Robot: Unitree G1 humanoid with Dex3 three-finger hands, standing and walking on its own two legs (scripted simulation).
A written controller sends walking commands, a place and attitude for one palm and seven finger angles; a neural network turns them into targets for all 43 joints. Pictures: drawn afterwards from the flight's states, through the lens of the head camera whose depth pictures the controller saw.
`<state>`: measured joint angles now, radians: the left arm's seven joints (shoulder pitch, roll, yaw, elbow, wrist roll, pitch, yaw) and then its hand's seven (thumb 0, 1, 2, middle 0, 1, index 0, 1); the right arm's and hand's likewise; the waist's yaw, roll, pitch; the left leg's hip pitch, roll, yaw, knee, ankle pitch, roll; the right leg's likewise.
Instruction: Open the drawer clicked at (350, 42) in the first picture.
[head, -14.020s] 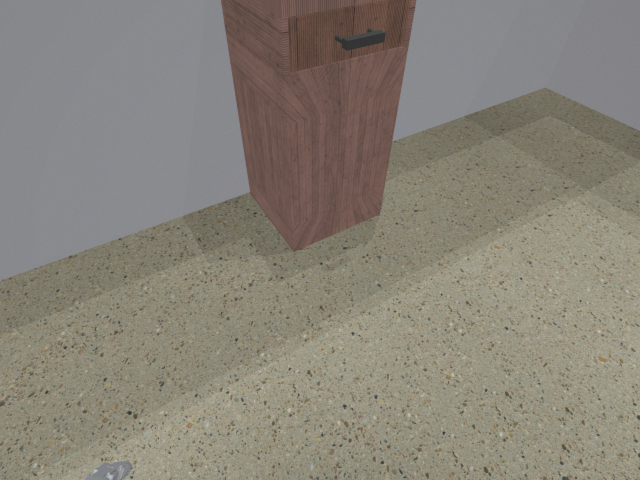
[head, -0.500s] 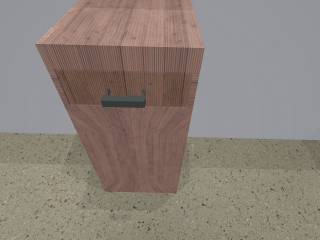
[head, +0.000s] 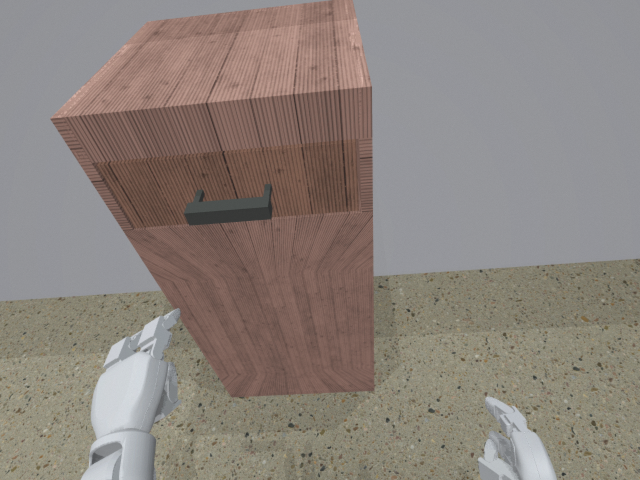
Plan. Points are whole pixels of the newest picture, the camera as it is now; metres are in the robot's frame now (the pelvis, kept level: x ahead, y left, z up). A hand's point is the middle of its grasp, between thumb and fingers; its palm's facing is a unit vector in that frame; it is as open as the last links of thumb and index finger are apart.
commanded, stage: raise the hand with hooked fingers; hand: left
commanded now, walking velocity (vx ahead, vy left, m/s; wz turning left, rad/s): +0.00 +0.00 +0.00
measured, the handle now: (231, 201) +0.52 +0.17 +0.09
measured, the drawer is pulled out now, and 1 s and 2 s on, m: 0.00 0.00 0.00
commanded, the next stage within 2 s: move the hooked fingers above the handle in 1.68 s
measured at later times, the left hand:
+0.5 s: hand (164, 356) +0.26 +0.21 +0.05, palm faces +0.03 -0.13 -0.99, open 10.7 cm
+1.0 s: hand (138, 263) +0.34 +0.23 +0.15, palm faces +0.15 -0.11 -0.98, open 13.4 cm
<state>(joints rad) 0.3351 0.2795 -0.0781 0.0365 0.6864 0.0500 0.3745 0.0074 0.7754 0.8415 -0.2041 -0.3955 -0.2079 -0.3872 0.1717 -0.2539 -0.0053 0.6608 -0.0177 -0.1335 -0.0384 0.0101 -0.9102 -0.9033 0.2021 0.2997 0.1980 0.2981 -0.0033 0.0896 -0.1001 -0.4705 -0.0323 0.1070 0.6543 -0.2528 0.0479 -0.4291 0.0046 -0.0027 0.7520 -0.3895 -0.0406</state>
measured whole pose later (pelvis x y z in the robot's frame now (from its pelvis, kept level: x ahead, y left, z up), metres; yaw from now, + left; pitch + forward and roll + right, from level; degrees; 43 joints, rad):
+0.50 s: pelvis +0.04 -0.04 +0.00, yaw -1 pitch +6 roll +3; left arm 0.32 0.42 0.01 -0.10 0.89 0.05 0.24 0.00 0.18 0.60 -0.27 -0.76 -0.27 -0.76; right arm 0.05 -0.22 0.03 0.59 -0.03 0.11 -0.01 0.01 -0.91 -0.90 0.20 0.30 0.20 0.30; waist 0.08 0.05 -0.08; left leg -0.45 -0.03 0.00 0.66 -0.30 0.01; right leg -0.39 0.06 -0.01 0.72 -0.43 -0.09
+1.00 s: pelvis +0.04 +0.02 +0.02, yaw -2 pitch +1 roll +0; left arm 0.02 0.51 -0.07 -0.19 0.87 0.18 0.04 -0.01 -0.39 0.35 -0.31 -1.13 -0.32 -1.13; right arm 0.06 -0.25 0.01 0.62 0.01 0.15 -0.03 0.01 -0.91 -0.90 0.20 0.30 0.20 0.30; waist 0.06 0.09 -0.03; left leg -0.29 -0.07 -0.02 0.53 -0.26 0.05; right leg -0.21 0.02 0.03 0.55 -0.35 -0.02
